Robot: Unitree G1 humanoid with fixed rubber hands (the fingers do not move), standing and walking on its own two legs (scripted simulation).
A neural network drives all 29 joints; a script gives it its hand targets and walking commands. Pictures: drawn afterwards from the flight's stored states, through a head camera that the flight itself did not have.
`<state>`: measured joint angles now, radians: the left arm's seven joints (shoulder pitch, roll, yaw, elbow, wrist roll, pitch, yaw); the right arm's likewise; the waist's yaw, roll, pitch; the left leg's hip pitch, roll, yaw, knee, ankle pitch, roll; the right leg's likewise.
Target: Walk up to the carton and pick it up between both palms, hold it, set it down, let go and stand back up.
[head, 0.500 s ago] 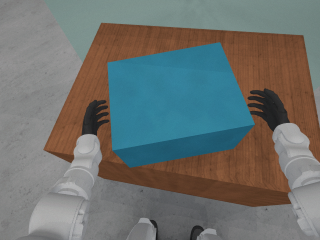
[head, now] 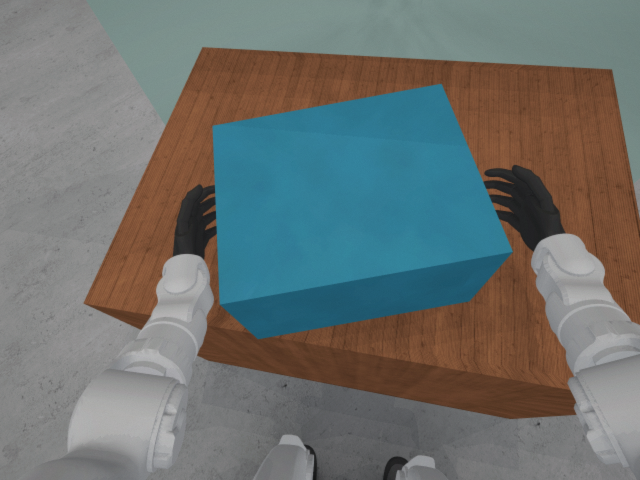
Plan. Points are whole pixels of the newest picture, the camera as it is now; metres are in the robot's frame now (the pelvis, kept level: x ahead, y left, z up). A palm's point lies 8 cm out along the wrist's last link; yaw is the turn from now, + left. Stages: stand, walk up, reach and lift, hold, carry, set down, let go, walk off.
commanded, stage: reach and lift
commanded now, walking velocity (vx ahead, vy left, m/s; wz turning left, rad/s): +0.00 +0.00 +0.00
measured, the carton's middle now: (345, 216) +0.47 +0.06 -0.04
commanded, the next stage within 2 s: none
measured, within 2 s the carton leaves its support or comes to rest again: neither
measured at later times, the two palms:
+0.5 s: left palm (195, 249) +0.39 +0.25 -0.02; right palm (516, 227) +0.46 -0.16 -0.02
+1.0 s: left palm (199, 256) +0.38 +0.25 -0.03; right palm (511, 229) +0.46 -0.16 -0.02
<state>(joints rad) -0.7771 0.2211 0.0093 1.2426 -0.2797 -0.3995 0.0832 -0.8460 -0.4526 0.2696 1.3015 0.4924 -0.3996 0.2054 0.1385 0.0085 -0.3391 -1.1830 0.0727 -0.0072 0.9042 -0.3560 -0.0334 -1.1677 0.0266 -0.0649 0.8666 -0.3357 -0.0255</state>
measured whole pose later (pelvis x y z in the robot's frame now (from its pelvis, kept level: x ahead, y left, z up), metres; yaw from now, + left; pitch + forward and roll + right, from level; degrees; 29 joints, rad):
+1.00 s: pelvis +0.00 +0.00 +0.00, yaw +0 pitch +38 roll -1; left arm -0.78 0.13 0.19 1.32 -0.28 -0.61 0.03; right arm -0.86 -0.33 -0.10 1.38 0.09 -0.60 0.16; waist 0.14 0.01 -0.31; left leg -1.18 0.07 -0.01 0.87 -0.35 -0.03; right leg -1.17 0.02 -0.06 0.84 -0.33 -0.03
